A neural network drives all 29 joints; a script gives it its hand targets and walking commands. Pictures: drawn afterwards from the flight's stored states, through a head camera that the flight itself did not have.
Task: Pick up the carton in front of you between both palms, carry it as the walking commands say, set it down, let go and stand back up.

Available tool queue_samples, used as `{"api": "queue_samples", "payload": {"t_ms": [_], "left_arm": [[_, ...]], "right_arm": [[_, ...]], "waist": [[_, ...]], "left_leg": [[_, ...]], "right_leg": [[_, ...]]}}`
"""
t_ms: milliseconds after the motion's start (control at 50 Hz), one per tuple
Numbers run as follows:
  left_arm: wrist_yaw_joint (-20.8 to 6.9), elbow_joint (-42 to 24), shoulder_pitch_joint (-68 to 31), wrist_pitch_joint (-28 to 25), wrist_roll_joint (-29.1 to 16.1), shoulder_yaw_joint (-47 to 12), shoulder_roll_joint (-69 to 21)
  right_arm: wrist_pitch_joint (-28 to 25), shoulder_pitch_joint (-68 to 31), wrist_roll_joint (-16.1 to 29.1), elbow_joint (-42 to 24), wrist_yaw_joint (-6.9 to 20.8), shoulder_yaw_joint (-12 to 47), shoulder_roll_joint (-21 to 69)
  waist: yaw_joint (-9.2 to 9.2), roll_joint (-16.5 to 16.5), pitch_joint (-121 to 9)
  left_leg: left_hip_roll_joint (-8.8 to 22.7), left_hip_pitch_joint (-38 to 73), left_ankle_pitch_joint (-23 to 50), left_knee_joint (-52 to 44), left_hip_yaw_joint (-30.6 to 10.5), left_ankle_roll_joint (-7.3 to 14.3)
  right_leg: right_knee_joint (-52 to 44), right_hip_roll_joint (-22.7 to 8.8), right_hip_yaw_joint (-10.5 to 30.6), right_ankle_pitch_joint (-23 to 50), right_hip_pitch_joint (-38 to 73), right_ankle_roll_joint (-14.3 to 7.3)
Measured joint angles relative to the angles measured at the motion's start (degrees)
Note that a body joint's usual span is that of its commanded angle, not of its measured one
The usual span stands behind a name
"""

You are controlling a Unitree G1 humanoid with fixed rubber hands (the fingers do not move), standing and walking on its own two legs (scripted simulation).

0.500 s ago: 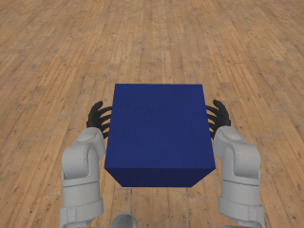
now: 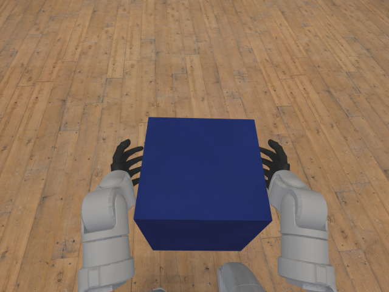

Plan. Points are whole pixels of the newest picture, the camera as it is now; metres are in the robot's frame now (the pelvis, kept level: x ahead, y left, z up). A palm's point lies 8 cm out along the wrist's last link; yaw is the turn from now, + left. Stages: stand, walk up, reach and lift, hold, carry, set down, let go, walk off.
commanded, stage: carry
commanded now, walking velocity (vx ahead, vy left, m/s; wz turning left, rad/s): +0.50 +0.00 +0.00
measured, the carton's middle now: (199, 190) +0.32 -0.01 -0.01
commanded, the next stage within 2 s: none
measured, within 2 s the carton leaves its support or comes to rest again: neither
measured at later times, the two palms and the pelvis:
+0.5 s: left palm (123, 58) +0.61 +0.15 +0.12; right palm (242, 52) +0.65 -0.14 +0.11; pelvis +0.33 -0.03 +0.02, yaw +4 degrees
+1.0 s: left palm (115, 12) +0.88 +0.21 +0.09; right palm (212, 14) +0.87 -0.09 +0.10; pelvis +0.64 +0.06 +0.02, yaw -1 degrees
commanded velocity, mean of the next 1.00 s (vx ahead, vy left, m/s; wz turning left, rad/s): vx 0.50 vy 0.00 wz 0.00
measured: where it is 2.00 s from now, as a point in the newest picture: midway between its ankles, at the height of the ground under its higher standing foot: (172, 113)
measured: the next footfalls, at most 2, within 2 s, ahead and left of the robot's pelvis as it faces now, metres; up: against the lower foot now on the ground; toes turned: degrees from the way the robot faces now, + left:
right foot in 0.30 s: +0.39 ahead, -0.08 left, +0.00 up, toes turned -4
left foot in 0.82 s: +0.72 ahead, +0.14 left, +0.00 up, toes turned +12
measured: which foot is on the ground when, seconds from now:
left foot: down 0.00-0.30, up 0.32-0.80, down 0.82-1.00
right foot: up 0.00-0.28, down 0.30-0.82, up 0.84-1.00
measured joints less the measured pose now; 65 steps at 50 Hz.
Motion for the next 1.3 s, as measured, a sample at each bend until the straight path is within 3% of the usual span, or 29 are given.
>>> {"api": "queue_samples", "payload": {"t_ms": [120,260,300,360,400,440,540,640,720,800,820,840,880,920,960,1080,1180,1300], "left_arm": [[-0.74,-3.31,5.17,-3.84,1.01,-1.28,-0.98],[-1.55,-2.9,6.61,-4.76,1.12,-1.83,-0.12],[-1.48,-1.81,5.03,-4.77,1.2,-2.44,0.0],[-0.09,-0.22,2.67,-4.18,1.09,-3.53,0.33],[0.41,-0.73,3.01,-2.95,0.28,-3.62,0.81],[0.61,-2.12,4.03,-1.77,-0.64,-3.46,1.04],[0.6,-8.4,7.78,0.77,-1.68,-3.34,-0.3],[0.44,-13.9,12.44,4.4,-1.27,-6.73,0.49],[-0.04,-17.15,15.89,7.01,-0.64,-8.82,0.81],[-0.42,-20.32,19.59,8.82,0.04,-10.39,0.91],[-0.45,-21.26,20.58,9.17,0.18,-10.56,0.92],[-0.49,-21.6,21.23,9.47,0.24,-10.22,0.94],[-0.53,-21.55,22.2,10.08,0.38,-9.6,0.9],[-0.55,-21.59,22.92,10.47,0.64,-9.92,0.84],[-0.6,-21.81,23.46,10.35,0.87,-10.73,0.8],[-1.08,-23.27,24.89,9.08,1.73,-12.5,0.64],[-1.09,-26.53,25.51,9.9,1.97,-12.71,0.58],[-0.6,-28.78,24.53,12.05,1.35,-12.16,0.72]], "right_arm": [[-3.99,2.44,0.37,0.02,1.53,1.79,-0.11],[-3.81,2.65,-0.87,0.5,1.57,3.5,-0.51],[-3.13,2.18,-0.94,-0.26,1.55,3.55,-1.62],[-2.18,0.59,-0.87,0.32,0.43,4.13,-3.23],[-0.99,0.54,-1.2,-0.08,0.32,3.67,-2.44],[0.26,1.11,-1.91,-1.49,0.41,3.1,-0.92],[2.66,5.48,-2.44,-8.27,0.66,4.27,0.7],[6.24,10.67,-2.41,-14.16,0.66,7.59,-0.44],[9.17,14.38,-2.62,-18.05,0.58,9.31,-0.81],[11.18,17.52,-2.53,-20.88,0.58,10.65,-0.93],[11.54,17.99,-2.45,-21.26,0.6,11.04,-0.91],[11.32,18.44,-2.49,-20.68,0.64,11.69,-0.88],[11.29,18.64,-2.64,-19.1,0.71,12.46,-0.88],[11.4,19.55,-2.72,-19.01,0.89,12.55,-0.85],[11.05,21.01,-2.79,-19.96,1.14,12.39,-0.77],[9.83,23.46,-2.71,-22.63,1.64,12.06,-0.61],[10.53,23.38,-2.31,-24.98,1.68,12.49,-0.64],[12.5,22.12,-2.26,-26.7,1.61,12.74,-0.76]], "waist": [[-0.52,0.69,-0.48],[0.1,1.82,-4.2],[1.49,2.41,-4.97],[4.01,2.72,-4.93],[4.8,1.73,-5.15],[4.89,0.99,-5.45],[4.63,0.24,-6.86],[3.15,1.03,-8.75],[2.28,1.6,-9.97],[2.82,1.04,-10.56],[3.11,0.9,-10.48],[2.95,-0.46,-10.36],[2.62,-1.09,-9.62],[2.41,-0.33,-8.68],[2.15,0.2,-8.25],[1.06,0.98,-9.88],[1.29,0.79,-11.41],[1.97,0.72,-11.67]], "left_leg": [[-1.35,8.24,-4.34,-4.5,-0.53,-0.43],[-1.87,21.23,-10.81,-8.94,-1.79,-2.35],[-0.56,21.03,-13.02,-0.57,-1.05,-3.28],[-0.78,11.26,-10.03,23.58,-5.25,-4.28],[-0.66,4.76,-7.5,31.0,-6.18,-4.21],[0.79,-0.2,-4.65,29.63,-5.99,-4.81],[4.42,-7.33,1.16,15.71,-4.9,-7.69],[5.9,-9.35,8.55,3.3,-3.15,-9.14],[5.47,-8.47,12.64,-3.74,-1.07,-8.5],[3.58,-4.2,14.41,-10.9,2.67,-6.9],[3.01,-1.99,14.45,-12.65,3.76,-6.18],[2.13,-1.45,14.53,-11.28,4.57,-4.05],[2.09,-0.87,10.74,-7.96,5.3,-1.77],[2.36,1.76,8.93,-9.38,5.26,-1.73],[2.23,5.02,8.64,-12.53,5.08,-2.06],[1.52,14.72,7.22,-21.27,3.82,-2.46],[1.25,22.68,4.17,-25.81,2.97,-3.78],[1.66,31.63,-2.97,-26.66,2.32,-6.69]], "right_leg": [[-16.74,-1.39,-1.97,8.76,-7.32,-0.3],[-43.56,1.42,-7.66,19.03,2.85,-2.16],[-46.91,2.83,-9.08,18.08,7.87,-2.97],[-43.36,3.46,-9.6,13.12,9.61,-4.59],[-46.08,3.47,-9.22,12.67,12.69,-4.29],[-50.27,3.36,-8.95,12.71,16.37,-4.22],[-59.77,2.72,-7.73,12.66,25.21,-3.41],[-65.41,2.06,-6.46,10.29,33.48,-1.77],[-66.7,1.75,-5.96,6.07,39.45,-0.18],[-63.91,0.85,-5.33,-0.43,44.07,1.86],[-59.79,0.36,-5.44,-3.18,43.88,2.37],[-52.7,-1.24,-5.82,-5.82,41.88,2.66],[-31.85,-1.57,-3.63,-3.88,33.13,2.54],[-16.53,-0.52,-2.32,-1.72,24.04,1.64],[-11.91,-1.01,-2.86,1.9,16.93,1.17],[-23.77,-4.19,-4.32,10.84,4.97,2.6],[-35.38,-5.24,-5.72,18.19,1.34,3.92],[-45.4,-3.59,-9.01,22.04,3.43,2.24]]}}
